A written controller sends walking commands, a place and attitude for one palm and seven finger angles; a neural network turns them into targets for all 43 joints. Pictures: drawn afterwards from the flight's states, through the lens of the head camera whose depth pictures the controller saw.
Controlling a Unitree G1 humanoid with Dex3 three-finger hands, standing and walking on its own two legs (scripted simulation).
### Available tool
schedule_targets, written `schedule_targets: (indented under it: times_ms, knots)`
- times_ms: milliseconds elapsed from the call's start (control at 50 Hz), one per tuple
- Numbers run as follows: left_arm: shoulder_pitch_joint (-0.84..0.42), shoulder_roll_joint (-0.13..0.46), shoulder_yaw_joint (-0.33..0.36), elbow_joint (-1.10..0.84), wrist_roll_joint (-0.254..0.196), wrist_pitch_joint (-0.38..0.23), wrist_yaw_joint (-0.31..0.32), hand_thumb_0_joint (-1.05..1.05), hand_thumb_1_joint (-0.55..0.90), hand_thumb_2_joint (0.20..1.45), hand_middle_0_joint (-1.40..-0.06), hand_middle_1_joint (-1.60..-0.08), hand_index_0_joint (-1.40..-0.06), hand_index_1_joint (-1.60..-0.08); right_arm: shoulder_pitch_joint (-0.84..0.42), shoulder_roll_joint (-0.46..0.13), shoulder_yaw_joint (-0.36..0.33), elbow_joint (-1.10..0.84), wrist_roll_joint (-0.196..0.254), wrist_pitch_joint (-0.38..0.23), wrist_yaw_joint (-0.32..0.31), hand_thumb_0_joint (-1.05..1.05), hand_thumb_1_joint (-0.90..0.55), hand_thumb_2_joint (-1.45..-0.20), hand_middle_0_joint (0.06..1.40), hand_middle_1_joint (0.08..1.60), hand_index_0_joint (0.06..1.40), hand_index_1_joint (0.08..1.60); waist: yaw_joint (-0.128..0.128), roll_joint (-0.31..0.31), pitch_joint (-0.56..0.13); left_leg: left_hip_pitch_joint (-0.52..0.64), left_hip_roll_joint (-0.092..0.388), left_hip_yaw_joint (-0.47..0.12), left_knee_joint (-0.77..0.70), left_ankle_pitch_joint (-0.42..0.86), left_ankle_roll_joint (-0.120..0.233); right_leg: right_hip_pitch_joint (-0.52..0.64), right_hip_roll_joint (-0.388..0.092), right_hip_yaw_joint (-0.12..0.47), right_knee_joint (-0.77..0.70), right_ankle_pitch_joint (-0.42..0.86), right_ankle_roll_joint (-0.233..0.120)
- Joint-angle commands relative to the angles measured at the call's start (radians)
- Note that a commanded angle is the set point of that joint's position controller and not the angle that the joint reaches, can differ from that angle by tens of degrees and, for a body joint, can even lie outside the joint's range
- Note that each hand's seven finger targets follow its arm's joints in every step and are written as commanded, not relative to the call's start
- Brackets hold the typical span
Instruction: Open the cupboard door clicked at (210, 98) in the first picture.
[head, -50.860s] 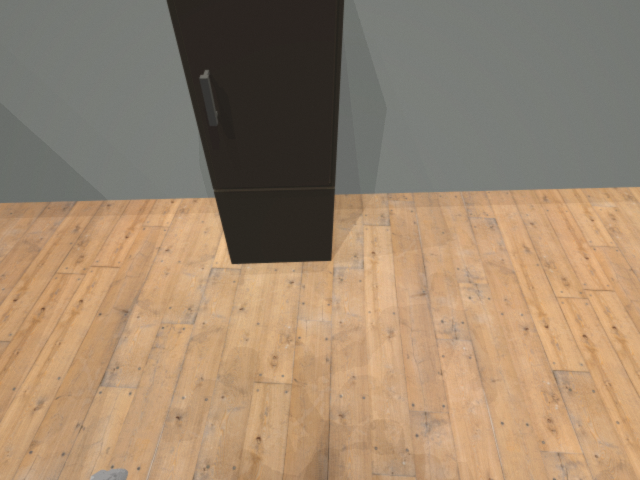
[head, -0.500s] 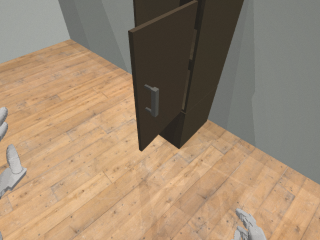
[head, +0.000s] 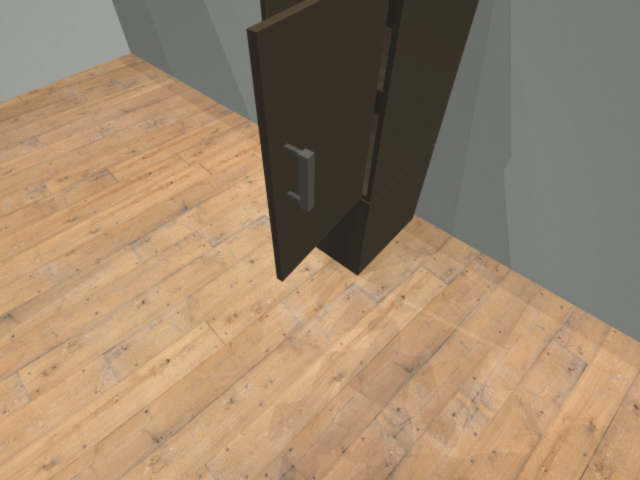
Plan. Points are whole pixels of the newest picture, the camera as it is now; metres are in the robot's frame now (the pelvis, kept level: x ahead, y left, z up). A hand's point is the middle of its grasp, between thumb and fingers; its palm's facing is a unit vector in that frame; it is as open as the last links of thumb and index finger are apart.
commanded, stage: let the arm hang, fingers relaxed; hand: left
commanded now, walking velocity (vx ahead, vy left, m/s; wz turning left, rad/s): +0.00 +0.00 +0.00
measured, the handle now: (298, 177) +0.62 +0.06 -0.01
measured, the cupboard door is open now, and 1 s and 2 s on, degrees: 95 95 95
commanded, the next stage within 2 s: look to check the result in 0.80 s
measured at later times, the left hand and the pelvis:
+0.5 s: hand out of the picture +0.04 +0.21 -0.15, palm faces +0.04 -0.96 -0.29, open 7.4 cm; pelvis +0.02 -0.01 +0.01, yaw +0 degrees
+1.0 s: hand out of the picture +0.11 +0.20 -0.15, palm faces +0.02 -0.96 -0.29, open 7.4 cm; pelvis +0.05 -0.02 +0.02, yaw +0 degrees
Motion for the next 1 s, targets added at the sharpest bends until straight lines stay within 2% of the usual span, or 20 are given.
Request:
schedule_targets:
  times_ms: [0,60,140,240,360,480,600,680,740,800,980]
  knots:
    - [0.003,0.188,0.069,0.025,-0.002,-0.068,0.016,0.000,0.900,0.900,-0.200,-0.300,-0.200,-0.300,0.020,-0.081,-0.020,-0.001,-0.003,-0.014,-0.020,0.000,-0.900,-0.900,0.200,0.300,0.200,0.300,0.029,0.143,-0.094,-0.047,0.077,-0.118,-0.193,-0.054,0.025,0.147,-0.064,0.123,-0.168,-0.109,-0.047]
    - [0.006,0.190,0.066,0.096,-0.007,-0.071,0.016,0.000,0.900,0.900,-0.200,-0.300,-0.200,-0.300,0.058,-0.081,-0.026,0.042,0.001,-0.011,-0.025,0.000,-0.900,-0.900,0.200,0.300,0.200,0.300,0.029,0.145,-0.065,-0.055,0.086,-0.127,-0.222,-0.084,0.025,0.162,-0.063,0.110,-0.191,-0.102,-0.048]
    - [0.009,0.185,0.063,0.162,-0.009,-0.072,0.017,0.000,0.900,0.900,-0.200,-0.300,-0.200,-0.300,0.114,-0.069,-0.030,0.087,0.005,-0.007,-0.029,0.000,-0.900,-0.900,0.200,0.300,0.200,0.300,0.020,0.067,-0.023,-0.038,0.088,-0.126,-0.237,-0.107,0.029,0.135,-0.065,0.106,-0.225,-0.144,-0.049]
    - [0.008,0.189,0.065,0.197,-0.010,-0.074,0.020,0.000,0.900,0.900,-0.200,-0.300,-0.200,-0.300,0.147,-0.063,-0.033,0.119,0.005,-0.008,-0.031,0.000,-0.900,-0.900,0.200,0.300,0.200,0.300,0.018,0.007,-0.013,-0.011,0.087,-0.113,-0.235,-0.072,0.032,0.127,-0.069,0.104,-0.238,-0.154,-0.050]
    - [-0.010,0.202,0.068,0.208,-0.009,-0.076,0.023,0.000,0.900,0.900,-0.200,-0.300,-0.200,-0.300,0.133,-0.064,-0.033,0.138,0.004,-0.011,-0.029,0.000,-0.900,-0.900,0.200,0.300,0.200,0.300,0.020,-0.023,-0.004,0.018,0.082,-0.099,-0.232,-0.035,0.031,0.119,-0.077,0.109,-0.252,-0.157,-0.050]
    - [-0.048,0.212,0.070,0.203,-0.008,-0.078,0.023,0.000,0.900,0.900,-0.200,-0.300,-0.200,-0.300,0.093,-0.071,-0.031,0.145,0.001,-0.014,-0.027,0.000,-0.900,-0.900,0.200,0.300,0.200,0.300,0.022,0.008,0.017,0.017,0.085,-0.099,-0.253,-0.022,0.024,0.123,-0.075,0.115,-0.258,-0.141,-0.045]
    - [-0.079,0.222,0.071,0.197,-0.009,-0.087,0.021,0.000,0.900,0.900,-0.200,-0.300,-0.200,-0.300,0.044,-0.097,-0.028,0.143,0.003,-0.027,-0.027,0.000,-0.900,-0.900,0.200,0.300,0.200,0.300,0.028,0.034,-0.034,0.055,0.101,-0.106,-0.270,0.085,0.018,0.189,-0.078,0.104,-0.235,0.002,-0.041]
    - [-0.098,0.226,0.068,0.195,-0.010,-0.090,0.022,0.000,0.900,0.900,-0.200,-0.300,-0.200,-0.300,0.019,-0.106,-0.025,0.144,0.004,-0.028,-0.029,0.000,-0.900,-0.900,0.200,0.300,0.200,0.300,0.026,0.036,-0.039,0.074,0.106,-0.101,-0.275,0.130,0.011,0.209,-0.078,0.100,-0.236,0.068,-0.039]
    - [-0.107,0.229,0.068,0.194,-0.010,-0.092,0.023,0.000,0.900,0.900,-0.200,-0.300,-0.200,-0.300,0.010,-0.111,-0.025,0.144,0.005,-0.027,-0.029,0.000,-0.900,-0.900,0.200,0.300,0.200,0.300,0.023,0.015,-0.053,0.094,0.108,-0.097,-0.277,0.144,0.009,0.222,-0.082,0.097,-0.244,0.091,-0.039]
    - [-0.111,0.234,0.067,0.196,-0.012,-0.094,0.023,0.000,0.900,0.900,-0.200,-0.300,-0.200,-0.300,0.000,-0.118,-0.023,0.147,0.005,-0.027,-0.030,0.000,-0.900,-0.900,0.200,0.300,0.200,0.300,0.023,0.026,-0.072,0.115,0.109,-0.094,-0.279,0.168,0.006,0.241,-0.083,0.098,-0.243,0.135,-0.040]
    - [-0.106,0.241,0.062,0.207,-0.014,-0.096,0.024,0.000,0.900,0.900,-0.200,-0.300,-0.200,-0.300,-0.010,-0.125,-0.021,0.151,0.006,-0.022,-0.032,0.000,-0.900,-0.900,0.200,0.300,0.200,0.300,0.018,0.015,-0.077,0.154,0.109,-0.086,-0.277,0.186,0.003,0.246,-0.085,0.098,-0.261,0.174,-0.040]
